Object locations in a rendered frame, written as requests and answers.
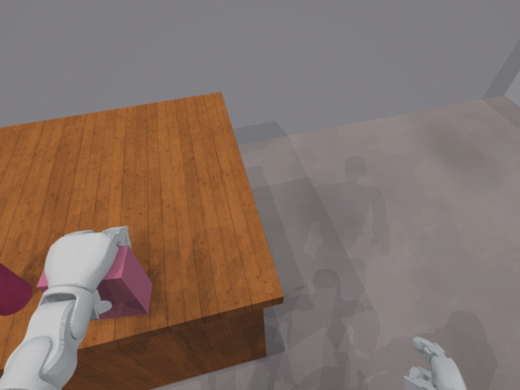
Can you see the robot left hand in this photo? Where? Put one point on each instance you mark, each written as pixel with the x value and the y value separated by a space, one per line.
pixel 83 259

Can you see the sponge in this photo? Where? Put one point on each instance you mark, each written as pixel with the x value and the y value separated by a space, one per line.
pixel 126 286

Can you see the table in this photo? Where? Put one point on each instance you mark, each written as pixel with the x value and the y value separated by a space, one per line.
pixel 172 172

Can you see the robot right hand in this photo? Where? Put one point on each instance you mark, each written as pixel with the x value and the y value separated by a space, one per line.
pixel 444 373

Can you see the robot left forearm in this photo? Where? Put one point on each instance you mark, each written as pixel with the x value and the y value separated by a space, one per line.
pixel 47 357

